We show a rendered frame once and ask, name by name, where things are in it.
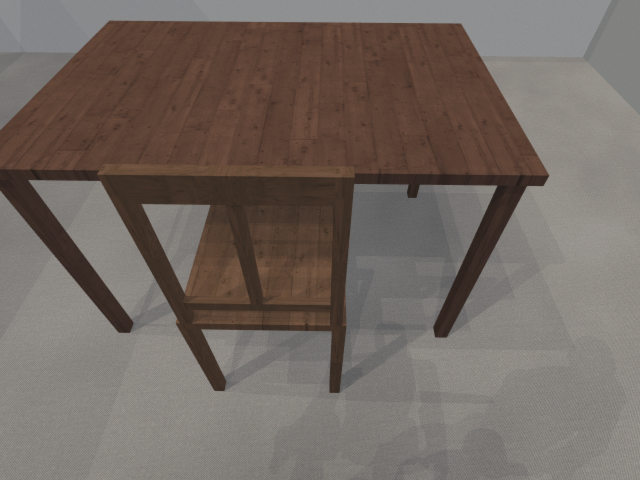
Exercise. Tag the table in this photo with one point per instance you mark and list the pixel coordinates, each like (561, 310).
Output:
(402, 103)

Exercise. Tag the chair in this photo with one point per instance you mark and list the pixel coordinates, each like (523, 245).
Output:
(272, 255)

